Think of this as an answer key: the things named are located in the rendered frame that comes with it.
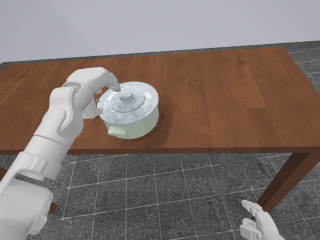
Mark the right robot hand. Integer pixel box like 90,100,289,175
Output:
240,200,279,240

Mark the knob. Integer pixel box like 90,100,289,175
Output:
118,89,133,102

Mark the lid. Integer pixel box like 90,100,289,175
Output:
97,81,159,126

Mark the robot left upper arm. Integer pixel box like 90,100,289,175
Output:
0,178,54,240

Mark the pot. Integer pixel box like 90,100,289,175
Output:
104,106,159,139

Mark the left robot hand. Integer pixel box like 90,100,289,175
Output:
66,67,121,119

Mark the robot left forearm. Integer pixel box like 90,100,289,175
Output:
0,79,93,197

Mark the table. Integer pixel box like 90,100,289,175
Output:
0,46,320,220

